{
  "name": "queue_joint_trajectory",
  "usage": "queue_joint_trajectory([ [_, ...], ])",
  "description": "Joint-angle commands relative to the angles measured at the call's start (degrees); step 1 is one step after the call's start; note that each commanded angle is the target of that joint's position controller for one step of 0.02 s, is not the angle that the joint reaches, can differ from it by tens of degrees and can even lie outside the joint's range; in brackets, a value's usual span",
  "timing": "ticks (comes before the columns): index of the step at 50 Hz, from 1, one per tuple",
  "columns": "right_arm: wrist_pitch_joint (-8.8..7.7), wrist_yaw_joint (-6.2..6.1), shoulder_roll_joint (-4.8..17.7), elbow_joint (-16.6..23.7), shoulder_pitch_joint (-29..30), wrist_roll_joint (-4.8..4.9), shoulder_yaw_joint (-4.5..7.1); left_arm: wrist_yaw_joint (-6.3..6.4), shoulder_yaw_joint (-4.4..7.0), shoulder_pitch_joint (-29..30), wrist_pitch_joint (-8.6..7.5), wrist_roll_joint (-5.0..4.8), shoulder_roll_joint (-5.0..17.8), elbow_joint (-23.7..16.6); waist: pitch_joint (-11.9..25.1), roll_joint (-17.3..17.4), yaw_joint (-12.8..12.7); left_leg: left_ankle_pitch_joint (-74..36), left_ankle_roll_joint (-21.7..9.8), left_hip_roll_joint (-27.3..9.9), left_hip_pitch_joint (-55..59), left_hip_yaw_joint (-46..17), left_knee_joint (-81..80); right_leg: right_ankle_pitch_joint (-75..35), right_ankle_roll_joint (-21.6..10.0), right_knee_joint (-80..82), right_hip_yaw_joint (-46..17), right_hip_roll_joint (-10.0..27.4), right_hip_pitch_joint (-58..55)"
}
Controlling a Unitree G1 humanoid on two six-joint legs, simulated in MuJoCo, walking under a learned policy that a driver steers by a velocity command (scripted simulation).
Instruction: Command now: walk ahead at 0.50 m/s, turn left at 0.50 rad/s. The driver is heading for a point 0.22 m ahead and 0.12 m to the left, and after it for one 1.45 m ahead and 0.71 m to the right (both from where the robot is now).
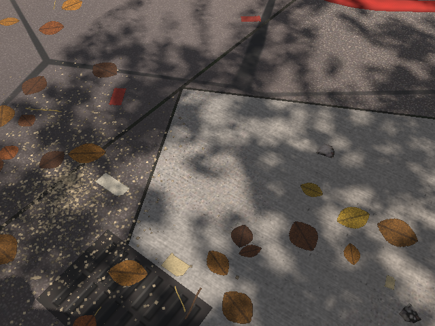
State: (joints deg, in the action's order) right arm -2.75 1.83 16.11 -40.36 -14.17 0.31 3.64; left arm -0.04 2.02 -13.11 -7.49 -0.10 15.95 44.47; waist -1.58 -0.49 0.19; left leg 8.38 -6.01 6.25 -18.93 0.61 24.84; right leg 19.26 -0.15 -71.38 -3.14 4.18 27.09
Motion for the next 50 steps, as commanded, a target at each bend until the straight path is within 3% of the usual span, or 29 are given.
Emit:
queue_joint_trajectory([
  [1, -1.27, -0.86, 5.82, 4.62, -0.18, 0.35, 1.44, 0.3, 1.74, -1.52, 0.02, 0.9, 5.43, -5.68, 5.12, 1.47, -1.89, -14.96, -12.63, -15.62, 10.35, -19.61, -12.42, -2.03, 1.89, 3.75, -1.42, 3.03, 11.31],
  [4, -1.59, -1.64, 6.51, 3.42, -1.23, -0.14, 1.37, 0.12, 0.76, 2.19, 0.97, 1.01, 3.04, -6.09, 2.52, 2.46, -1.07, -18.16, -10.65, -13.74, 5.07, -11.89, -14.05, -10.78, 3.8, 16.06, 1.22, 3.46, 11.09],
  [7, -1.68, -1.75, 7.36, 1.73, -4.2, -0.05, 1.41, -0.35, -0.04, 9.07, 0.62, 0.51, 1.6, -6.66, 1.7, 4.17, 2.64, -15.73, -7.1, -11.52, 4.04, -6.53, -13.8, -25.66, 2.58, 30.61, 3.2, 1.46, 5.78],
  [10, -1.86, -1.66, 8.44, -0.13, -6.77, 0.13, 1.62, -1.02, 0.32, 13.59, 0.57, -0.87, 3.11, -8.15, 0.74, 4.61, 4.93, -12.13, -6.29, -15.11, 11.03, -7.61, -13.99, -29.18, 0.64, 36.62, 2.81, 0.53, 7.24],
  [12, -1.57, -1.72, 8.56, -1.21, -7.37, 0.11, 1.85, -1.83, 0.62, 15.45, 0.6, -1.04, 3.72, -9.42, -0.33, 3.95, 5.12, -13.69, -5.65, -17.82, 17.79, -7.74, -12.25, -25.44, -1.34, 38.63, 2.13, 0.29, 11.33],
  [15, -0.73, -2.24, 9.55, -1.57, -5.77, -0.03, 2.45, -3.0, 1.39, 12.99, 0.95, -0.84, 5.0, -9.96, 1.02, 4.31, 2.72, -27.04, -3.47, -19.51, 23.71, -5.48, -6.62, -16.57, -4.21, 39.75, 2.72, -2.02, 9.32],
  [16, -0.4, -2.45, 9.97, -1.17, -4.76, -0.18, 2.61, -3.01, 2.06, 9.32, 1.22, -0.66, 6.07, -9.27, 3.67, 5.05, 0.78, -36.9, -2.49, -18.79, 24.1, -4.14, -2.2, -14.42, -5.21, 39.67, 4.5, -4.14, 3.9],
  [17, 0.09, -2.71, 9.69, -0.64, -3.58, -0.27, 2.44, -2.8, 3.22, 2.11, 1.45, -0.37, 7.77, -7.48, 7.74, 4.28, -3.04, -44.31, -1.01, -16.49, 22.47, -1.59, 7.13, -15.45, -6.7, 41.25, 6.28, -6.6, -5.9],
  [18, 0.14, -3.21, 8.37, 0.61, -3.78, -0.99, 1.74, -2.36, 4.4, -6.6, 1.71, -0.09, 10.95, -6.17, 13.78, 1.05, -6.4, -36.08, 1.08, -14.29, 13.13, 0.62, 21.64, -20.06, -9.59, 40.06, -1.19, -1.84, -21.42],
  [19, -1.08, -2.59, 3.03, 2.38, -11.38, -1.8, -0.15, -2.23, 5.69, -10.91, 1.58, -0.03, 16.58, -6.23, 21.22, -12.14, -3.45, -2.46, 5.89, -4.24, -11.08, 1.29, 44.94, -13.86, -20.51, 42.29, -28.78, 11.81, -44.03],
  [20, -2.53, -1.91, 4.1, 1.92, -9.74, -1.38, -0.51, -2.34, 4.99, -13.24, 1.8, -1.18, 12.83, -5.54, 25.12, -13.47, -5.46, 22.58, 6.3, -1.22, -21.76, -6.17, 51.95, -4.18, -22.55, 51.76, -44.79, 14.24, -50.44],
  [21, -3.67, -1.18, 7.18, 3.43, -4.38, 0.66, 0.19, -1.85, 4.2, -10.29, 2.14, -1.01, 10.14, -6.26, 17.1, -8.81, -6.13, 19.11, 5.59, -4.93, -27.31, -8.5, 54.47, 0.44, -19.2, 52.71, -38.11, 12.95, -45.15],
  [22, -4.33, -1.14, 7.37, 4.66, 0.14, 0.82, -0.02, -1.53, 3.87, -6.61, 2.51, -0.61, 9.11, -7.35, 11.41, -2.76, -5.3, 14.4, 5.13, -7.34, -26.94, -7.31, 51.38, -2.13, -17.26, 53.52, -31.64, 10.85, -36.34],
  [23, -4.54, -1.41, 7.12, 5.26, 2.37, -0.35, 0.14, -1.49, 3.55, -3.62, 2.81, -0.28, 8.29, -8.05, 6.73, 1.08, -3.32, 11.96, 5.32, -9.12, -25.11, -6.38, 46.53, -8.17, -16.43, 54.57, -26.71, 8.98, -27.55],
  [24, -4.22, -1.81, 7.34, 5.5, 2.04, -1.15, 0.58, -1.39, 3.18, -1.88, 2.83, 0.18, 7.33, -8.68, 5.22, 0.41, -1.19, 10.26, 5.72, -10.67, -21.19, -6.34, 42.71, -14.0, -16.04, 55.76, -23.38, 7.2, -21.56],
  [26, -3.15, -2.21, 6.22, 5.26, 0.16, -1.52, 0.56, -1.13, 3.08, -0.46, 2.89, 0.01, 6.84, -8.95, 4.57, -2.48, 0.98, 9.83, 7.09, -11.37, -17.67, -5.58, 38.31, -19.45, -16.37, 57.46, -19.87, 4.98, -15.98],
  [28, -2.38, -2.74, 5.12, 5.26, 1.03, -1.69, 0.26, -0.54, 3.42, -1.35, 2.68, -0.22, 7.96, -8.31, 4.12, -2.71, 0.98, 6.93, 8.7, -11.03, -17.28, -4.38, 33.47, -24.18, -16.56, 57.91, -16.39, 3.71, -12.86],
  [33, -2.89, -2.51, 2.51, 7.06, 11.73, -1.16, -0.67, 0.67, 3.98, -5.35, 3.62, -1.33, 9.23, -6.04, 3.27, -3.79, -3.03, -10.08, 10.04, -7.76, -13.06, -3.81, 13.58, -20.89, -12.79, 56.26, -12.6, -0.2, -10.86],
  [37, -3.97, -1.38, 3.86, 8.27, 17.03, -0.15, -0.1, 0.99, 4.06, -8.65, 4.66, -1.7, 9.06, -4.77, 2.95, -4.54, -4.83, -10.36, 9.28, -5.48, -10.61, -5.0, 5.47, -16.07, -12.06, 52.36, -18.1, 1.36, -15.72],
  [39, -4.54, -0.95, 5.02, 8.22, 16.47, 0.08, 0.58, 1.15, 4.15, -8.39, 5.15, -1.5, 8.97, -4.82, 3.0, -5.67, -3.87, -6.11, 8.04, -4.93, -8.49, -5.58, 2.71, -15.6, -11.39, 49.24, -21.76, 2.39, -18.78],
  [41, -5.08, -1.13, 6.41, 6.68, 10.18, 0.09, 1.65, 1.13, 3.96, -6.49, 5.44, -1.36, 7.96, -5.55, 4.98, -6.8, -0.07, -5.15, 5.46, -5.05, 0.99, -4.34, -1.25, -18.79, -9.58, 43.94, -22.35, 0.8, -18.25],
  [42, -5.33, -1.59, 8.5, 5.91, 3.56, -0.75, 2.53, 0.88, 3.15, -5.48, 5.13, -0.96, 5.53, -6.47, 10.39, -5.41, 3.27, -5.02, 2.39, -10.16, 13.28, -7.91, 0.08, -19.2, -7.63, 34.81, -19.52, -1.64, -14.05],
  [43, -5.17, -2.14, 13.07, 5.2, -4.62, -1.9, 3.72, 0.83, 2.15, -8.96, 4.63, -1.05, 2.25, -7.7, 18.77, 4.62, 4.62, -1.85, -4.33, -22.44, 33.79, -23.55, 0.56, -7.46, -3.78, 16.97, -11.81, -8.2, 0.76],
  [44, -4.28, -1.76, 12.96, 3.04, -8.53, -0.83, 4.02, 0.93, 1.64, -12.86, 4.24, -1.61, 3.28, -8.49, 22.45, 20.12, 3.75, 10.3, -10.28, -31.2, 41.29, -44.06, -4.21, 15.12, -1.81, 3.79, -7.66, -9.62, 14.55],
  [45, -3.84, -1.88, 8.35, 4.06, -6.19, -0.03, 2.9, 0.88, 2.88, -10.94, 4.33, -1.97, 8.3, -7.61, 15.13, 12.68, 4.44, 18.67, -8.65, -29.98, 35.6, -41.69, -6.18, 11.82, -1.04, -1.94, -8.28, -5.35, 19.45],
  [46, -3.28, -2.16, 6.26, 4.36, -4.09, -0.24, 2.26, 0.78, 3.27, -5.54, 4.72, -1.51, 9.41, -8.37, 8.62, 7.36, 5.09, 16.72, -6.26, -27.28, 28.55, -33.14, -6.92, 6.87, -0.51, -3.52, -6.08, -3.46, 19.91],
  [47, -2.96, -2.15, 5.46, 4.1, -1.76, -0.65, 1.83, 0.64, 3.3, -2.66, 4.85, -0.93, 8.51, -9.28, 4.17, 4.39, 4.03, 10.94, -5.2, -24.75, 21.54, -26.96, -8.69, 3.37, -0.32, -1.76, -4.92, -2.0, 18.81],
  [48, -2.96, -2.15, 4.28, 3.71, -0.22, -0.92, 1.39, 0.43, 3.53, -1.51, 4.98, -0.71, 7.72, -9.79, 1.92, 4.86, 2.79, 6.07, -4.57, -22.8, 17.18, -22.37, -10.24, 1.0, -0.31, 0.41, -4.82, -0.41, 17.39],
  [50, -3.27, -1.96, 3.66, 2.82, 1.1, -0.93, 1.21, -0.04, 3.23, -2.56, 5.56, -1.43, 5.29, -9.83, 0.6, 7.2, 1.05, 0.79, -4.13, -20.58, 11.9, -15.44, -13.09, -0.83, -0.15, 2.59, -3.38, 1.07, 14.12],
])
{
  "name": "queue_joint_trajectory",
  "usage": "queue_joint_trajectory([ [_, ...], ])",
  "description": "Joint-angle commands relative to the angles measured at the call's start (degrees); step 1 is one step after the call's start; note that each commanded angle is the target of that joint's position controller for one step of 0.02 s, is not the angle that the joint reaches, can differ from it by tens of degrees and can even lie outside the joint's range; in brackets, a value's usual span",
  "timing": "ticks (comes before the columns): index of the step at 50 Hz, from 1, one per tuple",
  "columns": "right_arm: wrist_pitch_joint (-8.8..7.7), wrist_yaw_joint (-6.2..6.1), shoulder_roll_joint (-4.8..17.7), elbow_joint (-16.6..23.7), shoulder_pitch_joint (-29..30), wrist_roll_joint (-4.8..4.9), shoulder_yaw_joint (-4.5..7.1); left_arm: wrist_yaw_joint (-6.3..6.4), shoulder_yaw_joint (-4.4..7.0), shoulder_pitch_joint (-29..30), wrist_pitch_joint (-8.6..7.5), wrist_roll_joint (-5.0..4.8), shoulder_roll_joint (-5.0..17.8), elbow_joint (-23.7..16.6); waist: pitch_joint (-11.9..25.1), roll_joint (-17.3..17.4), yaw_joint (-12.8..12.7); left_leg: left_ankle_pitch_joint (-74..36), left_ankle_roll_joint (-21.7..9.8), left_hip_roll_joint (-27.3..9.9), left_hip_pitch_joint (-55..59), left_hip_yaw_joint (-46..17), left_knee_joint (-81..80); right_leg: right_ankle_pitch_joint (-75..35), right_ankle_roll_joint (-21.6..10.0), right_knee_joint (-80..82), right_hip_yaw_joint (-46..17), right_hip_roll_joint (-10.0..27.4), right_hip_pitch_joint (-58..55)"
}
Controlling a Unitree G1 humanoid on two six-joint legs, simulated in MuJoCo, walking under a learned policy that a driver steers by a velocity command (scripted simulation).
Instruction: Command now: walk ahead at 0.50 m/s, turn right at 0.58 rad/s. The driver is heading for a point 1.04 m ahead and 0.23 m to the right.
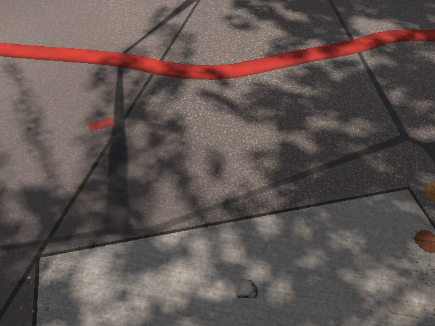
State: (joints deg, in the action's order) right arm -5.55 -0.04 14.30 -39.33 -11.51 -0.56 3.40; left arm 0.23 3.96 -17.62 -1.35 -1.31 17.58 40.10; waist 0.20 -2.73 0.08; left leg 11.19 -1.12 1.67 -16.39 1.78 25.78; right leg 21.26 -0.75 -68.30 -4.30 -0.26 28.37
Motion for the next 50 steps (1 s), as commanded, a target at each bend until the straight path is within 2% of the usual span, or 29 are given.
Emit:
queue_joint_trajectory([
  [1, -0.71, 0.01, 5.86, 1.12, -1.54, 0.18, 1.61, -0.38, 1.08, 2.39, -0.31, -0.18, 2.76, -5.73, -1.46, 9.45, 0.93, -4.69, -9.44, -15.87, 8.56, -14.05, -15.03, -3.78, 0.79, 0.59, -1.69, 5.83, 13.02],
  [4, -0.96, -0.05, 8.31, -0.91, -2.21, 0.04, 2.43, -0.52, 0.71, 5.3, -0.09, 0.3, 1.89, -6.77, -1.48, 7.47, 0.96, -12.39, -10.36, -16.68, 9.65, -8.36, -16.32, -9.39, 1.87, 6.7, -1.49, 6.63, 14.92],
  [9, -0.13, -0.45, 10.53, -3.34, -3.68, 0.62, 2.85, -2.18, -0.04, 13.38, -0.87, 0.15, 0.63, -8.25, -2.56, 6.44, 3.7, -15.52, -7.79, -15.18, 11.98, 1.2, -16.03, -22.28, 0.83, 22.99, 2.37, 5.81, 11.17],
  [13, 0.9, -0.42, 12.73, -5.26, -6.15, 1.79, 3.51, -3.4, 0.15, 17.95, -0.77, -0.18, 1.36, -10.65, -4.19, 6.77, 4.39, -19.67, -6.25, -17.53, 17.77, 4.1, -14.0, -18.0, -1.66, 29.92, 5.32, 4.48, 9.56],
  [15, 1.59, -0.68, 14.41, -5.46, -5.95, 2.27, 4.02, -3.59, 1.1, 15.98, -0.49, 0.25, 3.12, -10.99, -2.13, 8.25, 2.16, -37.27, -5.05, -17.72, 20.06, 6.56, -7.38, -11.78, -4.03, 31.53, 8.53, 1.21, 3.77],
  [16, 2.03, -0.91, 15.21, -5.44, -5.72, 2.46, 4.25, -3.5, 2.1, 11.44, -0.27, 0.41, 4.76, -10.13, 0.77, 8.73, -0.79, -46.36, -4.26, -17.1, 20.02, 8.06, -0.02, -10.05, -5.55, 32.81, 10.23, -1.24, -2.86],
  [17, 2.34, -1.21, 14.54, -5.21, -5.35, 2.53, 3.93, -3.04, 3.79, 1.85, -0.07, 0.26, 7.45, -7.55, 5.55, 7.39, -5.92, -48.3, -2.65, -15.2, 15.55, 9.95, 11.77, -13.63, -7.73, 36.4, 10.8, -3.81, -16.41],
  [18, 2.09, -1.4, 11.8, -4.07, -6.35, 1.02, 2.75, -1.88, 5.63, -8.01, 0.44, 0.02, 12.04, -5.46, 11.12, 1.07, -9.71, -29.91, -0.12, -12.89, 0.63, 10.05, 29.78, -14.9, -11.23, 36.81, -0.82, 2.69, -34.9],
  [19, 0.49, -0.4, 3.94, -0.2, -11.4, -0.92, -0.09, -1.76, 6.0, -5.46, -0.33, -0.48, 18.48, -6.23, 17.5, -14.06, -2.08, 22.19, 2.92, -1.14, -23.95, 3.62, 49.24, -3.75, -22.48, 43.46, -34.92, 17.45, -51.78],
  [20, -1.49, 0.33, 9.26, 0.02, -4.61, 1.21, 0.8, -1.9, 4.56, -7.95, -1.02, -0.2, 12.93, -7.33, 22.04, -6.83, -7.43, 21.7, 2.03, -1.8, -29.76, -7.21, 54.24, 2.1, -22.32, 50.35, -42.23, 18.89, -52.94],
  [21, -2.39, 0.62, 11.12, 1.57, 0.16, 2.99, 1.27, -1.96, 3.62, -5.87, -1.74, 0.33, 10.28, -6.51, 13.45, -4.69, -7.42, 15.99, 0.96, -4.02, -33.37, -6.69, 52.96, -3.1, -19.62, 50.93, -34.0, 17.29, -46.96],
  [22, -2.82, 0.24, 10.23, 1.45, 0.75, 2.14, 0.88, -1.86, 3.11, -2.4, -2.05, 0.22, 8.96, -6.74, 9.04, 0.29, -4.78, 11.1, 0.66, -6.36, -30.65, -6.68, 48.03, -9.0, -17.81, 50.76, -27.68, 14.9, -38.33],
  [23, -2.72, -0.14, 10.39, 0.93, 0.73, 0.61, 1.16, -1.74, 2.56, 1.43, -2.01, 0.42, 7.39, -7.33, 5.83, 1.58, -2.34, 8.77, 1.2, -7.81, -26.69, -6.51, 43.38, -15.4, -16.6, 51.28, -22.61, 12.81, -30.46],
  [24, -2.1, -0.08, 10.71, 0.73, -0.35, 0.16, 1.47, -1.53, 2.08, 3.69, -2.05, 1.18, 6.42, -8.11, 4.74, 0.3, -0.2, 7.23, 1.57, -8.77, -22.63, -6.93, 41.26, -19.82, -16.38, 52.54, -19.96, 11.48, -25.03],
  [27, -0.4, -0.03, 8.78, 0.49, -0.57, -0.41, 1.16, -0.83, 2.07, 4.42, -2.42, 0.97, 6.61, -7.37, 2.78, 0.36, 1.39, 4.68, 3.8, -8.14, -19.32, -5.37, 34.58, -26.09, -16.87, 54.77, -15.53, 9.58, -17.02],
  [29, -0.02, -0.07, 7.18, 1.61, 3.45, -0.64, 0.53, -0.06, 2.42, 2.97, -2.36, 0.76, 7.84, -6.26, 1.01, 0.42, 0.41, -1.79, 5.07, -7.07, -19.53, -4.78, 27.15, -26.69, -15.97, 55.1, -12.69, 7.89, -14.29],
  [32, -0.31, 0.72, 5.11, 2.28, 9.35, -0.26, -0.52, 0.42, 2.18, 0.8, -2.16, 0.44, 7.35, -4.48, 0.13, -1.15, -2.42, -14.85, 5.08, -5.02, -14.89, -3.86, 13.37, -21.86, -12.87, 54.66, -8.54, 5.25, -12.52],
  [36, -0.98, 1.74, 6.61, 3.84, 14.52, 0.81, -0.27, 0.21, 2.07, -3.77, -2.26, 0.06, 7.58, -1.52, -1.5, -1.73, -4.91, -17.44, 3.28, -3.95, -13.61, -4.59, 6.24, -16.85, -12.04, 52.57, -11.82, 8.23, -17.17],
  [39, -1.39, 2.11, 8.19, 4.3, 13.62, 0.75, 0.44, 0.3, 2.21, -4.54, -1.72, 0.29, 7.8, -0.3, -1.91, -3.2, -3.93, -10.34, 0.63, -3.46, -13.11, -4.39, 3.57, -20.53, -10.89, 48.79, -15.08, 10.93, -23.13],
  [40, -1.52, 2.06, 8.54, 3.9, 11.49, 0.72, 0.71, 0.29, 2.25, -4.01, -1.44, 0.33, 7.84, -0.17, -1.48, -3.85, -2.63, -8.23, -0.46, -2.82, -10.36, -3.32, 2.37, -24.65, -10.21, 46.74, -15.14, 10.82, -24.01],
  [41, -1.66, 1.79, 9.6, 2.57, 6.63, 0.41, 1.47, 0.28, 1.95, -3.33, -1.28, 0.38, 7.06, -0.33, 0.97, -3.51, -0.04, -8.19, -2.02, -1.57, -3.54, -1.84, 0.48, -32.71, -9.04, 41.63, -13.7, 8.54, -24.11],
  [42, -1.88, 1.5, 11.76, 1.37, -1.14, -0.23, 2.31, 0.21, 1.14, -2.84, -1.27, 0.85, 5.15, -0.99, 7.74, -1.6, 3.55, -10.79, -5.06, -6.08, 9.14, -5.7, 2.45, -33.54, -7.13, 30.43, -10.82, 5.45, -20.27],
  [43, -1.77, 1.28, 16.7, 0.24, -9.44, -1.09, 3.61, 0.32, 0.02, -8.5, -1.85, 0.62, 2.02, -1.72, 17.64, 9.66, 4.12, -7.05, -13.17, -17.95, 31.0, -24.76, 2.47, -18.35, -2.71, 10.1, -5.07, -1.83, -3.03],
  [44, -1.1, 1.93, 14.96, -2.13, -13.36, 0.5, 3.54, 0.35, -0.37, -10.93, -2.47, 0.0, 2.07, -1.25, 20.44, 20.9, 4.38, 7.36, -17.93, -24.24, 37.65, -44.76, -6.58, 10.99, -0.44, -2.7, -4.5, -5.62, 9.94],
  [45, -0.81, 1.85, 11.06, -1.68, -10.95, 1.64, 2.32, 0.19, 0.73, -5.91, -2.74, -0.72, 6.81, -1.63, 12.12, 13.36, 5.42, 17.0, -15.53, -23.16, 32.34, -42.62, -8.86, 9.21, -0.66, -7.33, -6.79, -2.24, 16.17],
  [46, -0.29, 1.52, 9.44, -0.96, -7.42, 1.15, 1.71, 0.09, 0.73, -0.24, -2.87, -0.64, 7.17, -2.94, 6.15, 8.54, 5.05, 15.8, -13.33, -20.95, 25.05, -34.74, -9.59, 4.5, -0.87, -6.96, -4.27, 0.57, 16.88],
  [47, 0.03, 1.52, 8.44, -0.87, -4.66, 0.51, 1.18, 0.02, 0.6, 3.07, -3.03, 0.25, 6.35, -3.87, 1.23, 5.9, 3.64, 10.17, -12.6, -18.42, 17.42, -29.01, -11.35, 0.8, -0.9, -3.16, -2.29, 2.66, 16.03],
  [48, -0.09, 1.48, 7.22, -0.75, -3.07, 0.03, 0.7, 0.0, 0.83, 3.48, -2.99, 0.92, 5.73, -3.89, -0.21, 6.3, 2.08, 5.1, -11.95, -16.51, 13.04, -25.39, -12.64, -2.07, -0.85, 0.6, -2.09, 4.61, 13.58],
  [50, -0.4, 1.5, 6.67, -1.06, -2.52, 0.04, 0.43, -0.16, 0.56, 1.25, -2.63, 0.79, 3.66, -3.02, 0.16, 8.39, 0.36, -2.29, -11.79, -14.09, 9.22, -20.42, -14.7, -4.28, -0.31, 4.41, -0.98, 5.71, 9.29],
])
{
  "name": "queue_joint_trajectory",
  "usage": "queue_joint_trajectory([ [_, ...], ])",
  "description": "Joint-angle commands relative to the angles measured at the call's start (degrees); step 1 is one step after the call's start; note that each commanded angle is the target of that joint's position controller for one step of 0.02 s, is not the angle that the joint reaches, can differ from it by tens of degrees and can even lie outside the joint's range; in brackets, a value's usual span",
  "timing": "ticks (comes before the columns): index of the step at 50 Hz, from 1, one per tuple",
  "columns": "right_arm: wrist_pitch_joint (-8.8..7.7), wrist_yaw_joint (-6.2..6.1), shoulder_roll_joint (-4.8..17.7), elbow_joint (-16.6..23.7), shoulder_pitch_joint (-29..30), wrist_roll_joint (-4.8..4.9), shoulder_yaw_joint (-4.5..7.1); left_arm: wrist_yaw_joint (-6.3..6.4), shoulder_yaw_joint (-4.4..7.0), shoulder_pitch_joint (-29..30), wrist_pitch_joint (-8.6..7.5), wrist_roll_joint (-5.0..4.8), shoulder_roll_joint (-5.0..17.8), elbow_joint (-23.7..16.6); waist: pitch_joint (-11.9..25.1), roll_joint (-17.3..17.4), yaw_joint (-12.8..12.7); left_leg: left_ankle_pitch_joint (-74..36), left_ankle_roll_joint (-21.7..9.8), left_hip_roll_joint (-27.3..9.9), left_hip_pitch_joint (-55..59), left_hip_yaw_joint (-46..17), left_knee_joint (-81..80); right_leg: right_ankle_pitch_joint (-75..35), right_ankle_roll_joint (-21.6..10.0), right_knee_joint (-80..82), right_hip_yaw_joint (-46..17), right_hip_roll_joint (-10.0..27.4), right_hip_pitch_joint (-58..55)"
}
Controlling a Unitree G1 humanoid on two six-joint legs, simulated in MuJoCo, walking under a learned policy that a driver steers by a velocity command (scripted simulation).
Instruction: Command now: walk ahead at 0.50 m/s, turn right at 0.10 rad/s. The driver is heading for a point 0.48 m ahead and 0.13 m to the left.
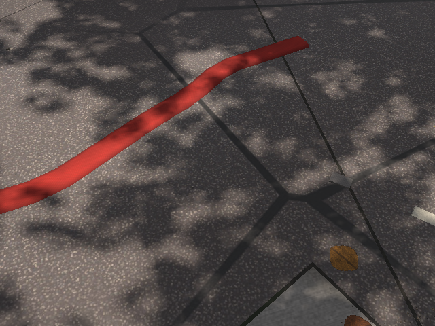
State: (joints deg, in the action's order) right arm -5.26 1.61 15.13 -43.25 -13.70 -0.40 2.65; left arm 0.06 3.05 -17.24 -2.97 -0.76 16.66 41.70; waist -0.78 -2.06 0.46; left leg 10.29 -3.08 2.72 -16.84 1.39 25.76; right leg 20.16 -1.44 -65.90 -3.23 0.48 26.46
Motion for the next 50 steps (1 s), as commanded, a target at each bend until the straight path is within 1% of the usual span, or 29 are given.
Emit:
queue_joint_trajectory([
  [1, -0.88, -0.2, 6.33, 2.4, -0.72, 0.2, 1.28, 0.03, 1.28, 0.74, -0.82, 0.31, 3.77, -4.48, 1.25, 7.88, -0.31, -4.79, -10.26, -14.94, 8.93, -18.02, -15.35, -3.84, 0.8, 3.83, -1.34, 5.18, 11.0],
  [5, -0.58, -0.84, 9.04, 0.57, -2.82, 0.78, 1.97, -0.03, 0.37, 7.46, -1.12, 0.79, 1.9, -6.16, 0.2, 5.96, 1.17, -13.45, -9.98, -14.0, 9.25, -11.36, -17.2, -14.25, 2.28, 17.23, 0.22, 5.71, 12.22],
  [8, -0.04, -1.1, 9.84, -0.93, -5.46, 1.33, 2.03, -0.74, -0.09, 13.13, -1.65, 0.39, 1.03, -7.13, -0.78, 5.97, 3.32, -13.56, -8.42, -12.55, 9.28, -7.56, -17.08, -22.61, 2.36, 27.49, 1.66, 4.2, 8.85],
  [12, 0.96, -1.22, 10.48, -3.19, -9.51, 1.69, 2.12, -1.93, -0.03, 19.19, -2.18, -0.3, 1.6, -9.07, -2.5, 6.12, 5.09, -13.05, -7.88, -15.12, 14.07, -8.34, -15.29, -23.07, 1.32, 33.81, 2.15, 2.72, 8.29],
  [15, 1.94, -1.65, 11.65, -4.08, -9.63, 1.83, 2.58, -2.63, 0.5, 18.77, -2.55, -0.23, 3.1, -9.53, -1.97, 7.02, 3.22, -19.82, -6.51, -17.15, 18.76, -8.92, -11.29, -17.1, -0.98, 36.96, 2.58, 1.61, 5.54],
  [16, 2.2, -1.79, 12.06, -4.09, -9.02, 1.96, 2.66, -2.51, 1.13, 15.56, -2.7, 0.04, 4.25, -8.82, -0.11, 7.29, 0.96, -27.66, -5.75, -16.4, 18.35, -8.54, -7.07, -16.01, -2.02, 38.52, 3.55, 0.26, -0.55],
  [17, 2.4, -1.88, 11.49, -3.97, -8.41, 1.96, 2.34, -2.08, 2.41, 7.95, -2.76, 0.35, 6.46, -6.65, 4.58, 6.42, -3.14, -33.77, -4.41, -13.81, 15.9, -6.8, 1.42, -17.1, -3.64, 40.11, 4.41, -0.73, -11.95],
  [18, 2.2, -1.92, 9.12, -2.54, -7.49, 0.99, 1.27, -1.41, 3.64, -2.58, -2.73, 1.14, 10.04, -4.64, 12.92, 3.69, -7.69, -24.97, -2.38, -10.94, 5.76, -5.06, 15.87, -19.45, -6.9, 36.95, -2.41, 6.5, -29.72],
  [19, 1.13, -1.7, 2.43, -0.99, -14.15, 0.59, -0.89, -0.98, 4.91, -7.82, -2.26, 1.71, 15.68, -3.65, 21.89, -10.57, -5.97, 7.03, 1.87, -1.74, -17.37, -1.53, 38.16, -12.69, -15.26, 39.05, -26.8, 21.94, -51.6],
  [20, 0.23, -1.48, 6.14, -2.14, -12.89, 1.76, -0.08, -0.91, 3.74, -9.11, -1.9, 0.99, 10.64, -3.31, 24.39, -11.21, -7.72, 22.46, 2.06, -1.57, -24.18, -8.6, 46.6, -4.61, -16.75, 45.35, -36.93, 23.85, -50.67],
  [21, -0.09, -1.34, 10.14, -0.65, -7.84, 3.06, 1.26, -0.7, 2.73, -5.47, -1.88, 0.73, 8.1, -3.2, 14.24, -7.38, -7.48, 18.86, 1.79, -4.44, -28.18, -8.79, 49.01, -3.48, -13.93, 46.95, -28.29, 21.74, -43.0],
  [22, -0.05, -1.4, 9.77, 0.11, -4.42, 2.94, 1.28, -0.6, 2.14, -1.83, -1.9, 0.78, 6.39, -3.31, 9.24, -4.4, -5.89, 13.94, 1.82, -7.08, -27.27, -7.29, 47.11, -5.46, -12.13, 48.51, -21.08, 19.2, -35.21],
  [23, 0.35, -1.5, 9.03, 0.46, -2.74, 2.23, 1.43, -0.81, 1.59, 1.4, -2.13, 0.96, 4.66, -3.03, 5.0, -2.9, -4.14, 10.65, 2.16, -8.5, -25.64, -6.85, 44.1, -8.31, -11.21, 51.03, -16.18, 17.0, -28.17],
  [24, 1.19, -1.61, 8.39, 0.11, -3.66, 1.92, 1.75, -0.96, 1.24, 3.61, -2.68, 1.32, 3.33, -2.88, 3.16, -3.98, -2.07, 8.03, 2.38, -9.95, -22.38, -7.4, 42.04, -10.89, -10.33, 53.31, -12.01, 15.29, -23.17],
  [27, 3.24, -1.71, 5.15, -0.35, -5.43, 2.04, 1.49, -1.04, 1.77, 5.95, -3.98, 1.5, 3.76, -1.37, 0.6, -3.02, 0.51, 3.99, 3.53, -10.49, -19.31, -7.52, 39.72, -17.64, -10.52, 57.87, -4.3, 14.59, -16.57],
  [30, 3.63, -1.66, 4.67, 1.07, -1.96, 1.65, 1.61, -0.45, 2.33, 5.18, -4.23, 1.86, 5.11, 0.47, -0.93, -1.25, 0.26, -3.98, 4.23, -10.42, -22.89, -8.39, 33.32, -23.15, -10.18, 58.84, 1.97, 14.08, -17.79],
  [32, 3.06, -1.07, 3.59, 2.09, 1.29, 1.1, 1.17, -0.03, 2.26, 5.48, -3.8, 1.72, 5.6, 1.32, -2.32, -0.48, -0.18, -9.95, 4.0, -9.1, -19.64, -6.16, 23.65, -31.8, -9.02, 57.84, 7.25, 11.64, -16.27],
  [34, 2.44, -0.27, 1.73, 3.76, 6.12, 0.4, 0.33, 0.45, 2.33, 3.84, -3.22, 1.3, 6.53, 2.51, -2.62, -0.05, -1.98, -14.65, 3.64, -7.38, -15.35, -2.51, 15.24, -38.43, -8.36, 56.4, 10.23, 10.74, -15.85],
  [37, 2.28, 0.71, 2.45, 5.45, 8.71, 0.38, 0.4, 0.65, 2.66, 1.07, -2.07, 0.23, 8.3, 4.78, -1.03, -0.93, -2.67, -13.8, 2.33, -5.93, -13.75, -1.93, 9.29, -42.49, -7.84, 52.48, 9.53, 12.97, -22.28],
  [39, 2.29, 0.98, 4.37, 5.9, 7.83, 0.02, 1.01, 0.82, 3.05, 1.59, -1.25, -0.58, 9.48, 5.72, 0.31, -2.33, -1.22, -9.03, 0.54, -4.67, -12.01, -1.54, 6.68, -46.3, -6.68, 47.58, 8.59, 14.1, -26.04],
  [41, 2.05, 0.56, 7.63, 3.52, -0.2, -0.5, 2.64, 1.11, 2.95, 2.54, -0.57, -0.84, 9.19, 6.25, 5.17, -1.18, 3.39, -14.32, -1.83, -1.54, 0.01, 0.34, 0.25, -49.19, -3.67, 35.42, 10.1, 10.94, -26.08],
  [42, 2.15, -0.3, 12.09, 2.91, -4.04, -0.75, 3.83, 1.17, 2.21, -0.2, -0.78, 0.56, 7.31, 6.01, 10.09, 4.02, 3.95, -39.61, -3.83, -6.61, 11.76, -4.81, 1.97, -37.84, -0.47, 24.62, 12.01, 7.18, -19.64],
  [43, 2.68, -1.11, 14.53, 3.2, -5.51, -2.3, 3.53, 0.3, 0.02, -6.75, -1.3, 2.27, 2.01, 5.7, 18.54, 16.04, 1.33, -63.28, -15.44, -22.29, 33.02, -23.4, 6.88, 5.88, 3.84, 3.58, 10.71, -0.17, 0.08],
  [44, 2.73, -0.92, 9.09, 2.95, -5.74, -1.26, 1.79, -0.52, -0.4, -9.2, -1.13, 0.96, 2.23, 8.3, 28.49, 13.54, 1.81, -60.93, -20.61, -26.9, 33.7, -30.68, 4.56, 21.54, 4.82, -4.09, -1.01, -0.65, 0.33],
  [45, 3.02, -0.46, 7.5, 3.33, -2.89, -0.47, 1.39, -0.74, 0.8, -4.47, -0.47, -0.88, 6.41, 7.51, 23.36, 9.41, 2.77, -51.55, -18.3, -23.16, 27.91, -25.07, 2.19, 20.26, 4.67, -5.07, -2.69, 1.7, 2.2],
  [46, 3.06, -0.37, 6.49, 3.21, 0.94, 0.01, 1.13, -0.22, 0.74, 0.21, 0.21, -1.08, 5.98, 6.33, 16.26, 6.98, 1.98, -41.91, -15.26, -20.29, 21.82, -21.04, 0.21, 17.85, 4.48, -2.66, -1.2, 3.16, 5.44],
  [47, 3.08, -0.4, 5.45, 3.16, 4.05, 0.04, 0.74, 0.64, 0.86, 2.41, 1.15, -0.25, 5.57, 6.33, 11.12, 4.72, 0.92, -34.33, -13.35, -18.76, 14.33, -18.85, -2.37, 15.22, 4.68, 1.46, -0.79, 4.36, 5.21],
  [48, 3.24, -0.55, 5.27, 3.13, 6.58, -0.24, 0.71, 1.3, 1.04, 2.12, 2.29, 0.27, 5.5, 6.6, 8.94, 5.65, -1.03, -28.22, -11.86, -17.17, 7.08, -16.6, -4.92, 12.37, 4.89, 6.06, -0.7, 5.18, 0.74],
  [50, 3.7, -0.9, 6.3, 2.97, 9.03, -1.3, 1.27, 2.11, 0.65, -0.15, 3.65, 0.54, 3.44, 7.87, 7.83, 8.45, -2.7, -20.6, -11.15, -15.27, -0.38, -14.11, -8.19, 8.62, 5.46, 13.56, 1.3, 3.77, -6.31],
])
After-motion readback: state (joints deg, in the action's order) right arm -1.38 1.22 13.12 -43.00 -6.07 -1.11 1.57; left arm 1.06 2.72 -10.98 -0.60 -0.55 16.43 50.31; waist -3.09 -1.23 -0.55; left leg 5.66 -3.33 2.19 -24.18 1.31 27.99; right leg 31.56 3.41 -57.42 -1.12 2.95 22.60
